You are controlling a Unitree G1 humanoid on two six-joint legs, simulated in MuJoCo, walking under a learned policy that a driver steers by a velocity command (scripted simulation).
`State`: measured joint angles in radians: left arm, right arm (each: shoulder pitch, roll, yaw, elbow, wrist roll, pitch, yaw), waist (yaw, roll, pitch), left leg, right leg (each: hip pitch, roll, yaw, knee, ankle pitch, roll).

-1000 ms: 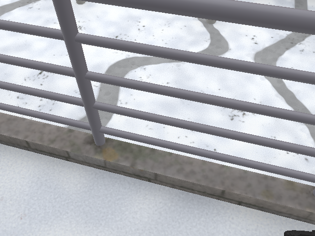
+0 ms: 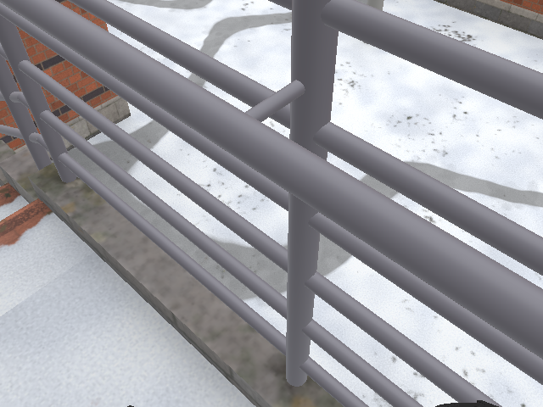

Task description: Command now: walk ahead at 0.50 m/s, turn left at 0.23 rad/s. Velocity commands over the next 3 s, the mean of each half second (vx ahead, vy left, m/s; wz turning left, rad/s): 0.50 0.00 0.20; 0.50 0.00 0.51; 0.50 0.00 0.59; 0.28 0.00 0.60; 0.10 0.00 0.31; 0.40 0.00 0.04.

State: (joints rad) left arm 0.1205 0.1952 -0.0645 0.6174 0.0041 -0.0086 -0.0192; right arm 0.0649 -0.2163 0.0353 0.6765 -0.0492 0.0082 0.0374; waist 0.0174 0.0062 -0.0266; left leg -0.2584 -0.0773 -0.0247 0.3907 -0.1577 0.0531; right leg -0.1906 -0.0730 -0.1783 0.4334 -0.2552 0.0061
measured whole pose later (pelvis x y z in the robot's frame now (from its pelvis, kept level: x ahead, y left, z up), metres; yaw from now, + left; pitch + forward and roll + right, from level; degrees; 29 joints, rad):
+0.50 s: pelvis +0.01 +0.04 +0.00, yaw +4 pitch +2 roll +0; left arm 0.14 0.27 -0.05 0.84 0.02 0.02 -0.01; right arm 0.13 -0.23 0.04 0.74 -0.02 0.00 0.02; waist 0.01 0.00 -0.02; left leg -0.18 -0.16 -0.07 0.25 -0.08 0.12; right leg -0.12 -0.12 -0.14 0.35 -0.25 0.07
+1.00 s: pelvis +0.06 +0.11 -0.01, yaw +22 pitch +2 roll +0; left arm 0.18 0.26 0.03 0.67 -0.01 -0.04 0.05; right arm 0.25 -0.28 -0.07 0.69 0.02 0.00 -0.01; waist 0.00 -0.01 0.02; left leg -0.33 -0.13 -0.10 0.56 -0.26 0.08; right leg -0.54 -0.07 -0.01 1.39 -0.51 0.06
